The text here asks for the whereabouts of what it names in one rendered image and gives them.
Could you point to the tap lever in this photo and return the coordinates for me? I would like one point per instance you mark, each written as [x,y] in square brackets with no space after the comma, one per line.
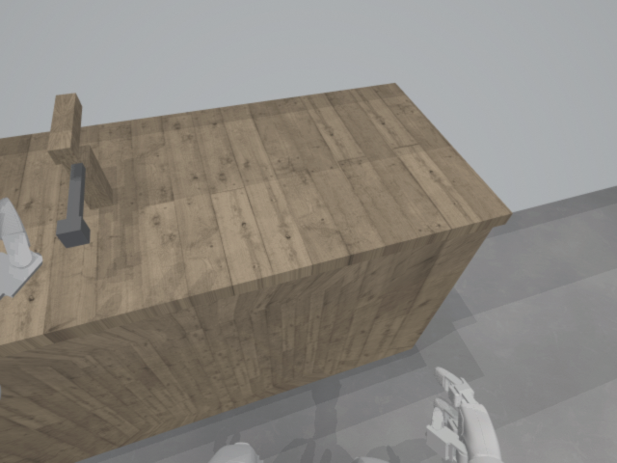
[73,231]

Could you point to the counter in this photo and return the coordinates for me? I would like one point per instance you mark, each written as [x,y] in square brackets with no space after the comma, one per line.
[235,253]

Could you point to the right robot hand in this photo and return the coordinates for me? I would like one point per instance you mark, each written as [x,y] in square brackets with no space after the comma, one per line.
[469,433]

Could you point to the left robot hand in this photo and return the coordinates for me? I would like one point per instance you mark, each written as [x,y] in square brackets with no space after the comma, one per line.
[20,263]

